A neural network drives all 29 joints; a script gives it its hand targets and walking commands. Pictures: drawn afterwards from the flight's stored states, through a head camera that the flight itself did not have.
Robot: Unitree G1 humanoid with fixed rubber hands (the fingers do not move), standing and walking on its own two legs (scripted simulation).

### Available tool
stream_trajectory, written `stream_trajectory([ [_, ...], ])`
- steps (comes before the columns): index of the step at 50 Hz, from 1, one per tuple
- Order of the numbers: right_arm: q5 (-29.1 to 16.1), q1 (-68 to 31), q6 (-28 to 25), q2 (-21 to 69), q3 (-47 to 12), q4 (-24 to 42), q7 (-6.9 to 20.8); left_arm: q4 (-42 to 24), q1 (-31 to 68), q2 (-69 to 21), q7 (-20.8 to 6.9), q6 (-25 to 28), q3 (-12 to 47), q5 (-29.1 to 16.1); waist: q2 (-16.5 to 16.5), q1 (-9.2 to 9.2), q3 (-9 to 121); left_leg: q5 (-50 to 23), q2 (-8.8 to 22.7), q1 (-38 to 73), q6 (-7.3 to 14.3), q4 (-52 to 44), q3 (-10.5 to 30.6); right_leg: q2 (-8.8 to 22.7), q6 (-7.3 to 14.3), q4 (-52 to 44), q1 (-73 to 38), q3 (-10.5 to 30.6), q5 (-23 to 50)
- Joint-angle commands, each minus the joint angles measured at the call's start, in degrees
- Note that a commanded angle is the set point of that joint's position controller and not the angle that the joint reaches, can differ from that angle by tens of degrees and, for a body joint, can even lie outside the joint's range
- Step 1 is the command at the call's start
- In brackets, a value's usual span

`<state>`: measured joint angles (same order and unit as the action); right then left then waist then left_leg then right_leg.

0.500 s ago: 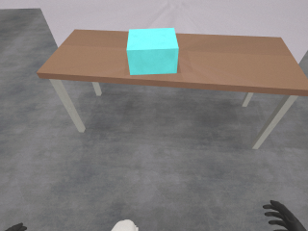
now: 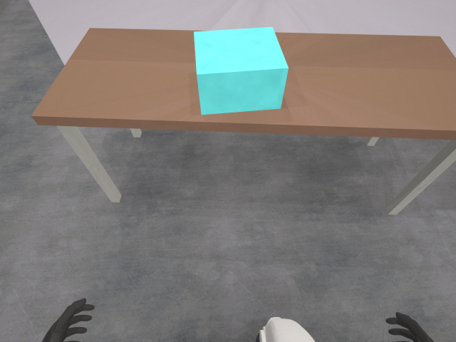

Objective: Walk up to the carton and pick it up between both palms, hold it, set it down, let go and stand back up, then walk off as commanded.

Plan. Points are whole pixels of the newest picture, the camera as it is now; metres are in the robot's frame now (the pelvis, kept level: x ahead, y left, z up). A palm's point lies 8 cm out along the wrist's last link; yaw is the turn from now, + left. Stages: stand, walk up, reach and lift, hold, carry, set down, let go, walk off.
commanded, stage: walk up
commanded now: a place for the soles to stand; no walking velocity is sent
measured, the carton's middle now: (237, 70) +0.86 -0.05 -0.07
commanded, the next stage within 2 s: none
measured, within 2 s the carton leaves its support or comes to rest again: neither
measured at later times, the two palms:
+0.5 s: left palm out of the picture +0.12 +0.34 -0.10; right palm out of the picture +0.09 -0.34 -0.01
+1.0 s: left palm out of the picture +0.09 +0.27 -0.05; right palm out of the picture +0.00 -0.36 -0.07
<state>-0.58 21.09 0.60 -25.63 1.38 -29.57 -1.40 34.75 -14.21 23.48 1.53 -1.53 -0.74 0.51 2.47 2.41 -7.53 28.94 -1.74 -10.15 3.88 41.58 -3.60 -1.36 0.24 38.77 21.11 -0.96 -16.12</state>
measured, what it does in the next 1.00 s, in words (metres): steps on the spot: left foot, then right foot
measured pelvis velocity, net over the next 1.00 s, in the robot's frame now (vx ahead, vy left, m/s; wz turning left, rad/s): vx -0.07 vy -0.04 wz -0.06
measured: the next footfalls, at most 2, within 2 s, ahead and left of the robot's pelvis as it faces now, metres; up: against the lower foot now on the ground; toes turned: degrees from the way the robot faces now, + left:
left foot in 0.26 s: +0.11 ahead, +0.15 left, +0.00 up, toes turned +0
right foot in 0.64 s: -0.01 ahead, -0.14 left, +0.00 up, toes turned -5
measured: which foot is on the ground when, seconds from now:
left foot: down 0.00-0.06, up 0.08-0.24, down 0.26-0.66, up 0.68-0.94, down 0.96-1.00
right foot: down 0.00-0.30, up 0.32-0.62, down 0.64-1.00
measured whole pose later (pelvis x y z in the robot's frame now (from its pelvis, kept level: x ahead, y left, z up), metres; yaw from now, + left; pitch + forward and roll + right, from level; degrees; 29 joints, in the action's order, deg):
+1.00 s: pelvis -0.07 -0.04 +0.01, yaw -4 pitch -4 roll +2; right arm 0.6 17.8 0.3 -25.1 1.6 -39.7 -1.8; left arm 35.9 -11.6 25.1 -0.8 -2.1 -2.6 -0.1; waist -1.3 -0.4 -5.1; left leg 16.1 -1.6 -13.5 0.9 34.4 -0.6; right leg 1.4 1.4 39.5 16.4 -1.6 -19.4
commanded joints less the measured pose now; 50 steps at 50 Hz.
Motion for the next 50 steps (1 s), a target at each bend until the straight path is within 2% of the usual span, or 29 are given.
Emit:
stream_trajectory([
  [1,-0.7,-0.3,-0.7,-8.6,3.4,3.3,-1.2,-0.2,-8.6,12.9,1.4,1.5,-4.0,-0.6,-12.9,-9.16,18.0,-17.9,1.8,-17.2,-11.6,28.0,7.7,21.1,21.6,-0.8,-29.5,27.0,63.7],
  [2,0.1,-4.1,-0.4,-8.0,2.8,4.1,-1.7,0.0,-8.9,11.4,1.3,1.3,-4.2,-0.4,-13.7,-8.62,14.9,12.0,1.9,-19.1,-8.9,24.3,10.0,23.6,22.7,-3.9,-25.4,28.6,64.1],
  [3,1.1,-5.5,-0.4,-8.3,2.8,2.5,-2.1,-1.1,-4.9,10.1,0.7,1.6,-3.6,0.6,-7.3,-6.35,11.4,14.4,3.3,-13.1,-7.1,21.6,10.0,21.2,19.4,-7.6,-11.5,23.4,50.0],
  [4,0.6,-4.4,-0.6,-7.8,2.9,0.8,-1.3,-2.0,-0.2,10.3,0.0,0.9,-3.0,1.2,-8.3,-3.55,7.5,13.9,3.3,-10.1,-5.3,16.2,7.2,17.7,15.6,-10.2,-6.4,16.0,39.5],
  [8,-0.1,-3.4,-1.1,-7.0,2.3,-1.0,-2.2,-2.1,0.4,13.1,-1.4,-0.7,-3.6,-0.3,-16.4,-2.9,6.5,-11.1,-0.5,-9.1,-5.2,-0.8,-0.8,8.7,9.6,-1.7,-7.6,7.3,53.7],
  [11,0.2,-2.8,-0.5,-10.5,3.3,-3.2,-3.1,-4.4,4.8,12.9,-2.7,-2.7,-3.6,-0.1,-14.9,-1.3,9.6,-24.0,1.7,-0.8,-3.6,-9.1,1.7,5.5,5.2,2.2,-1.3,6.3,31.3],
  [13,2.1,-3.8,-0.4,-17.5,5.5,-1.9,-3.4,-5.4,3.1,8.6,-2.9,-2.6,-3.1,-0.6,6.7,-0.33,10.4,-27.7,19.1,0.1,4.2,-16.0,19.9,0.0,0.8,14.8,7.4,3.9,3.8],
  [14,1.4,-3.1,-0.3,-20.6,5.9,-1.1,-3.8,-5.9,1.5,13.1,-2.3,-4.0,-5.1,0.8,13.0,0.94,11.9,-28.1,28.3,-6.2,10.8,-19.5,30.6,-2.1,-0.5,26.9,4.1,6.9,-22.0],
  [15,1.9,-4.4,-0.9,-20.4,6.1,-1.0,-4.0,-5.5,0.7,13.4,-1.7,-4.7,-6.0,1.4,11.4,0.38,6.0,-28.2,32.0,-8.2,14.1,-20.3,31.3,0.2,-0.9,34.8,7.7,10.7,-22.0],
  [18,2.0,-8.4,-1.1,-14.8,5.0,0.8,-5.0,-2.3,-0.1,11.8,-2.7,-4.2,-6.3,1.8,-0.5,-1.91,3.7,-33.0,20.4,-6.4,9.9,-14.4,19.1,-1.7,-0.4,40.7,11.6,11.9,-15.1],
  [19,1.5,-5.8,-1.4,-15.0,4.7,0.1,-4.7,-2.4,-1.1,12.7,-2.8,-4.2,-6.8,2.2,3.8,-1.12,7.7,-33.2,17.9,-1.5,5.7,-12.9,17.2,-2.1,-0.7,37.8,12.2,11.5,-14.4],
  [22,1.7,-5.7,-1.7,-12.9,4.1,0.3,-4.0,-1.9,-4.5,10.5,-3.1,-4.4,-6.2,0.6,11.8,-1.66,9.5,-27.1,18.0,4.3,7.4,-13.8,18.3,-2.2,-1.6,34.6,13.0,9.6,-11.2],
  [23,1.7,-5.1,-1.4,-13.5,4.1,0.2,-3.7,-2.0,-3.1,11.2,-3.4,-4.4,-5.6,0.5,10.4,-0.84,9.4,-25.7,18.1,6.7,7.1,-14.1,17.5,-1.7,-2.2,29.4,13.0,8.6,-11.6],
  [26,2.3,-7.8,0.0,-13.6,3.9,1.6,-3.0,0.1,-1.1,9.6,-4.1,-3.2,-5.7,-0.8,16.3,-0.3,5.2,1.4,11.5,-4.7,3.4,-19.5,10.8,-1.5,-1.8,12.3,4.3,1.1,-16.7],
  [28,2.0,-8.3,0.3,-15.5,4.9,1.8,-2.6,0.7,-3.9,9.8,-4.6,-2.8,-5.8,-0.7,17.7,-1.31,7.3,-1.3,15.1,-7.2,5.0,-17.7,11.6,-0.3,-0.8,6.3,-2.0,-0.5,-15.1],
  [30,1.5,-9.7,0.5,-17.3,5.2,1.4,-2.6,2.5,-8.5,11.8,-4.6,-2.1,-6.6,-0.2,9.6,-5.17,8.9,-6.6,17.0,-12.9,3.8,-10.5,9.5,0.0,1.3,-4.3,-13.7,-1.4,-6.5],
  [31,1.3,-6.0,0.6,-14.7,4.8,0.7,-2.7,3.4,-8.3,12.7,-3.8,-1.4,-6.3,0.2,-1.3,-4.36,9.3,-11.3,14.2,-14.0,1.8,-1.3,6.7,0.2,0.6,-12.2,-15.7,1.1,-2.3],
  [32,0.8,-5.3,0.1,-10.4,3.2,1.8,-3.2,2.0,-5.8,17.8,-3.9,-1.4,-7.8,1.8,-16.6,-6.26,5.9,-2.7,6.6,-24.6,-2.5,13.2,1.1,11.7,2.5,-20.5,-14.2,18.9,-4.0],
  [33,0.5,-6.5,0.3,-9.6,3.1,2.5,-4.1,-2.0,1.7,18.8,-3.4,-0.8,-7.7,1.5,-18.5,-3.4,2.1,9.4,2.0,-27.5,-4.1,18.5,2.3,18.2,8.5,-22.2,-5.6,28.2,-4.9],
  [34,0.3,-8.7,1.5,-11.9,5.3,1.9,-5.1,-3.1,2.4,19.9,-3.4,-0.5,-8.5,2.0,-18.4,-5.96,0.5,10.5,1.6,-20.6,-2.8,24.4,12.7,22.0,12.9,-25.3,7.6,34.8,-17.6],
  [36,-0.3,-6.9,1.6,-13.0,5.6,-1.4,-3.8,-2.3,2.9,12.3,-3.2,-0.3,-6.5,0.8,-12.5,-5.41,-5.2,2.1,2.3,-21.0,-2.3,24.8,12.2,14.9,10.2,-23.8,2.9,23.0,-13.1],
  [37,-0.4,-3.7,0.9,-13.0,5.1,-3.6,-3.0,-1.2,2.9,11.2,-2.8,-0.3,-4.9,-0.4,-7.9,-3.44,-4.6,0.2,0.4,-22.0,-2.7,22.8,13.3,10.3,6.5,-19.3,-1.9,14.7,3.8],
  [38,-0.9,-0.2,0.4,-11.6,5.0,-4.2,-2.4,-2.3,4.6,12.8,-2.6,-0.4,-5.4,-0.1,-10.3,-2.72,1.9,-1.0,0.2,-18.5,-2.8,20.1,8.4,9.2,7.7,-17.3,-5.9,9.2,1.3],
  [41,0.4,0.3,0.4,-10.0,3.5,-5.5,-1.2,-3.4,3.5,11.2,-2.2,-0.5,-5.5,1.2,-15.4,-3.77,5.4,-0.7,2.4,-13.4,-3.2,6.2,4.7,10.5,9.6,-17.7,-6.4,11.5,-10.1],
  [43,0.9,-4.6,-0.2,-8.7,3.1,-3.9,-1.0,-3.0,3.4,7.7,-2.3,-0.5,-4.3,1.3,-12.7,-5.67,2.5,-1.5,2.1,-12.4,-3.0,-0.3,4.2,11.0,10.7,-15.6,-7.3,12.3,-4.7],
  [46,0.9,-2.5,-1.9,-7.4,3.1,-5.8,-0.5,-1.8,2.9,10.0,-2.2,0.1,-4.2,-0.8,-10.7,-2.92,6.5,-14.2,2.4,1.0,-1.5,-13.8,3.2,11.9,7.2,-11.2,-2.8,10.4,-0.7],
  [48,2.1,-4.2,-2.2,-10.4,4.4,-6.5,-1.0,-2.4,3.4,8.5,-1.6,1.0,-3.1,-1.7,-3.9,-1.65,7.0,-15.9,7.7,4.8,1.2,-18.7,13.0,11.7,4.0,-6.6,-0.2,10.5,5.1],
  [49,2.4,-7.7,-2.9,-13.3,4.5,-4.9,-1.0,-2.7,3.4,7.7,-2.4,1.3,-2.7,-2.2,0.5,-3.49,5.5,-16.9,14.8,0.0,4.0,-22.0,24.3,5.7,1.1,-3.6,0.6,6.1,3.0],
  [50,1.1,-8.9,-3.1,-12.7,4.1,-6.0,0.0,-0.6,2.6,10.5,-2.3,0.7,-3.3,-1.7,2.9,-3.7,4.9,-6.8,18.0,-10.5,6.4,-21.4,25.0,5.2,1.0,-3.3,-9.2,4.9,-5.9],
])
